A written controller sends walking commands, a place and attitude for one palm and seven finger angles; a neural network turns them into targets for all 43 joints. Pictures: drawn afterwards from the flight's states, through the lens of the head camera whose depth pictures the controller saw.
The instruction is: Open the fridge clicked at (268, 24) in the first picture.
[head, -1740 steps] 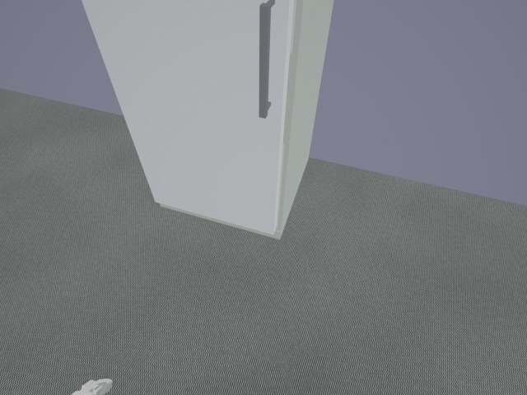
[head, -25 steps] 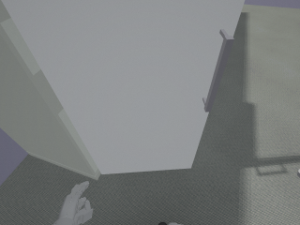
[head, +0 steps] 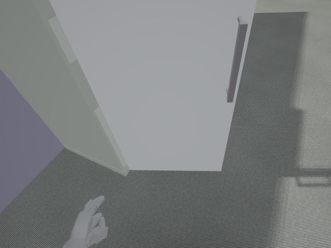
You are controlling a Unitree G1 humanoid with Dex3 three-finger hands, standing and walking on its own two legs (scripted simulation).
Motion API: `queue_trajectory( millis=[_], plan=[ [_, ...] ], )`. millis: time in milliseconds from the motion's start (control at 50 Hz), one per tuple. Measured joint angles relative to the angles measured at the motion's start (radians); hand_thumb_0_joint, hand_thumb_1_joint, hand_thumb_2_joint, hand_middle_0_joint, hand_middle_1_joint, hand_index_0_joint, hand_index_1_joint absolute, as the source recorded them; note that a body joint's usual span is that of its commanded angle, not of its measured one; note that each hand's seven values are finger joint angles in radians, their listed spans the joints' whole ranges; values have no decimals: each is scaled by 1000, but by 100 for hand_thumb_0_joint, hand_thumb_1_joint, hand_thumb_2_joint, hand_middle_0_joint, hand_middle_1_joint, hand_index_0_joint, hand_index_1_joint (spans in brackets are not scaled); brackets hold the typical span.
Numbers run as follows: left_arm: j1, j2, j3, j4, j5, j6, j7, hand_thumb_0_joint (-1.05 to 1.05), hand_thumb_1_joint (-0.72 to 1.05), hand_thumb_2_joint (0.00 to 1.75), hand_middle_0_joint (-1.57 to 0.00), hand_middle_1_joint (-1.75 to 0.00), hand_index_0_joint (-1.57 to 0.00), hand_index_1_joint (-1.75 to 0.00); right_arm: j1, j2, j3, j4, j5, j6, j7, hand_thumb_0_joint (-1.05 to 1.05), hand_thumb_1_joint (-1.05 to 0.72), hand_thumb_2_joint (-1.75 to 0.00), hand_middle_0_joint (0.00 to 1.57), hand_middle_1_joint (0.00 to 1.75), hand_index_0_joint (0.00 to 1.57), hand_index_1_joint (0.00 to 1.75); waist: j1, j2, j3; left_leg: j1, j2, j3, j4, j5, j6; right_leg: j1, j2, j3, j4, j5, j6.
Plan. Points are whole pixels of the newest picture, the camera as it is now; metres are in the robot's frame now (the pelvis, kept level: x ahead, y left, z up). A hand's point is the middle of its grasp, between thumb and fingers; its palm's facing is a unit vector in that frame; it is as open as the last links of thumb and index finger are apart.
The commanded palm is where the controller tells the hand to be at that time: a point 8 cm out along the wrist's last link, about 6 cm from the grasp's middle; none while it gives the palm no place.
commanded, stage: stop stepping back and stand still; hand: right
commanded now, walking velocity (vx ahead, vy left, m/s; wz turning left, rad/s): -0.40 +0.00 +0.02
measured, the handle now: (234, 64) +0.65 -0.20 +0.10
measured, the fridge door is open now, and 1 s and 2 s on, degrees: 67 67 67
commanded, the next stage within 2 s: let the arm hang, fingers relaxed in 1.60 s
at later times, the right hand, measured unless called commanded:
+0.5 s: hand out of the picture +0.11 -0.30 +0.16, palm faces +0.36 +0.89 -0.26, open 7.4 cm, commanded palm +0.02 -0.35 +0.18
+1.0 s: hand out of the picture +0.05 -0.35 +0.16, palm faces +0.44 +0.85 -0.28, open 7.4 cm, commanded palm -0.02 -0.40 +0.18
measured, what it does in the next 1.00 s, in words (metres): walks backwards: left foot, then right foot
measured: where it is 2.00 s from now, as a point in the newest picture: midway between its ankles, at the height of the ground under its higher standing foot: outside the picture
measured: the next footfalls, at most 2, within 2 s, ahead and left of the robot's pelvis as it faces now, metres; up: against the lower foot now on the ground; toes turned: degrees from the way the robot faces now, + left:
left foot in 0.20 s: -0.17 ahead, +0.11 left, +0.00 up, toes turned +7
right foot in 0.36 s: -0.01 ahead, -0.12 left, +0.00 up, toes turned +4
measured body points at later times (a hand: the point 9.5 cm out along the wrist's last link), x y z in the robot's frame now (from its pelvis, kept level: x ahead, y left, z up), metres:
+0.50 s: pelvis -0.14 -0.06 -0.01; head -0.16 -0.11 +0.44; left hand -0.04 +0.19 -0.08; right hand +0.08 -0.35 +0.18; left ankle -0.16 +0.08 -0.68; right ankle -0.05 -0.12 -0.74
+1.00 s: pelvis -0.17 -0.10 -0.02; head -0.18 -0.13 +0.43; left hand +0.00 +0.16 -0.07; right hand +0.02 -0.39 +0.17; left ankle -0.18 +0.02 -0.73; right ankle -0.14 -0.24 -0.74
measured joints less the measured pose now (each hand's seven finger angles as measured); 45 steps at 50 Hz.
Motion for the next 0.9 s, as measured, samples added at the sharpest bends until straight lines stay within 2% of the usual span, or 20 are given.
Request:
queue_trajectory(
  millis=[80, 140, 180, 200, 220, 260, 300, 360, 380, 420, 460, 500, 560, 640, 680, 700, 740, 780, 820, 900],
  plan=[
    [45, -18, -6, 14, 5, -5, -12, 1, 90, 89, -20, -30, -21, -30, 75, -11, 32, -94, 4, -2, 4, 2, -89, -90, 21, 31, 21, 30, 3, -1, -62, 124, -1, 66, -117, -49, 23, -6, -14, -1, -128, 45, 29],
    [53, -20, -4, 34, 20, -2, -10, 1, 90, 89, -20, -30, -21, -30, 95, -31, 29, -99, 17, -10, -2, 2, -89, -90, 22, 31, 22, 30, 4, -9, -108, 251, -7, 115, -333, -75, 53, -19, -10, -7, -228, 71, 93],
    [42, -19, -6, 29, 19, 3, -10, 1, 90, 89, -20, -30, -21, -30, 104, -65, -4, -92, 22, -11, -11, 1, -89, -90, 22, 31, 22, 30, -8, 20, -115, 335, 29, 121, -522, -29, 89, -74, 19, -40, -178, 9, 145],
    [27, -17, -11, 21, 16, 3, -9, 1, 90, 89, -20, -30, -21, -30, 112, -89, -34, -97, 26, -14, -18, 1, -89, -90, 22, 31, 21, 30, -29, 60, -106, 356, 78, 99, -598, 27, 116, -134, 47, -62, -62, -81, 163],
    [9, 2, -9, 31, 15, 1, -8, 1, 90, 89, -21, -30, -21, -30, 110, -80, -37, -90, 26, -20, -19, 1, -89, -90, 22, 31, 21, 30, -45, 41, -91, 344, 86, 90, -598, 110, 91, -187, 43, -34, 110, -174, 165],
    [23, 29, -2, 68, 12, 15, -5, 1, 90, 89, -20, -30, -21, -30, 107, -52, -5, -67, 24, -10, -13, 1, -89, -90, 22, 31, 22, 30, -34, -15, -92, 344, 65, 98, -527, 88, 30, -217, 40, 23, 434, -291, 154],
    [80, 28, -2, 97, -9, 22, 0, 1, 90, 89, -20, -30, -21, -30, 89, -37, 16, -27, 16, -8, -8, 1, -88, -90, 22, 31, 22, 31, -33, 4, -130, 358, 87, 95, -496, 46, -4, -160, 44, 26, 556, -320, 134],
    [135, 40, -11, 95, -20, 28, 21, 1, 90, 89, -20, -30, -21, -30, 21, 11, 18, 41, 1, 3, -18, 1, -88, -90, 22, 31, 22, 31, -17, 35, -155, 319, 118, 95, -394, -8, -22, 16, 7, 33, 347, -311, 108],
    [129, 48, -7, 94, -20, 23, 28, 1, 90, 89, -20, -30, -21, -30, -20, 31, 18, 70, -1, 9, -25, 1, -88, -90, 22, 31, 22, 31, 0, 40, -140, 277, 131, 94, -315, -37, -11, 21, 21, 34, 318, -313, 78],
    [96, 45, -4, 95, -17, 14, 36, 1, 90, 89, -20, -30, -20, -30, -89, 65, 17, 127, -3, 27, -41, 1, -89, -90, 21, 31, 21, 30, 16, 44, -76, 179, 118, 40, -130, -89, 13, 16, 40, 19, 325, -293, 41],
    [82, 21, -12, 87, -8, -6, 29, 1, 90, 89, -20, -30, -20, -30, -98, 64, 15, 127, 1, 45, -39, 1, -89, -90, 21, 31, 21, 30, 39, 47, -28, 83, 83, 20, -6, -69, 30, 42, 40, 15, 257, -238, 42],
    [91, -12, -25, 74, 1, -24, 10, 1, 90, 89, -20, -30, -20, -30, -46, 37, 17, 56, 2, 47, -32, 2, -89, -90, 21, 31, 21, 30, 60, 58, -4, 17, 58, 37, 27, -9, 37, 80, 37, 21, 151, -189, 62],
    [128, -38, -37, 54, 9, -31, -12, 1, 90, 89, -20, -30, -20, -30, 96, -4, 20, -78, -7, 11, -20, 2, -89, -90, 21, 31, 21, 30, 66, 50, -15, -9, 35, 106, -45, 53, 40, 121, 19, 26, 16, -191, 81],
    [156, -23, -24, 42, 17, -7, 1, 1, 90, 89, -20, -30, -21, -30, 214, -60, 4, -120, -26, -22, -18, 2, -89, -90, 22, 31, 21, 30, 51, -25, -54, 107, 19, 197, -284, -2, 55, 115, -3, 25, -47, -230, 85],
    [153, -13, -14, 40, 15, 11, 16, 1, 90, 89, -20, -30, -21, -30, 209, -107, -28, -86, -29, -10, -23, 1, -88, -90, 22, 31, 22, 30, 39, -30, -72, 204, 32, 198, -436, -26, 81, 55, 11, -2, 31, -301, 100],
    [146, -9, -10, 36, 8, 18, 19, 1, 90, 89, -20, -30, -21, -30, 194, -135, -54, -67, -30, -3, -25, 1, -88, -90, 22, 31, 22, 31, 26, -1, -83, 232, 61, 150, -504, -37, 111, -16, 36, -29, 153, -353, 104],
    [94, 31, 5, 73, 3, 37, 22, 1, 90, 89, -21, -30, -21, -30, 124, -87, -52, 8, -27, 0, -20, 1, -88, -90, 22, 31, 22, 31, -18, -29, -72, 184, 71, 139, -471, 153, 107, -140, 31, 7, 486, -383, 109],
    [64, 52, 14, 115, 4, 54, 20, 1, 90, 89, -20, -30, -21, -30, 72, -18, -40, 94, -26, 4, -23, 1, -88, -90, 22, 31, 22, 31, -34, -38, -80, 166, 82, 131, -418, 165, 79, -178, 12, 22, 665, -366, 112],
    [71, 54, 18, 125, -1, 56, 24, 1, 90, 89, -20, -30, -21, -30, 37, 46, -16, 168, -27, 19, -30, 1, -89, -90, 21, 31, 22, 30, -41, -14, -108, 170, 108, 123, -411, 137, 56, -153, -12, 13, 656, -344, 107],
    [84, 64, 15, 105, 4, 13, 52, 1, 90, 89, -20, -30, -20, -30, -22, 151, 75, 182, -41, 45, -51, 1, -89, -90, 21, 30, 21, 30, -34, 36, -105, 181, 157, 133, -387, 111, 40, 9, -53, -15, 377, -354, 85]
  ],
)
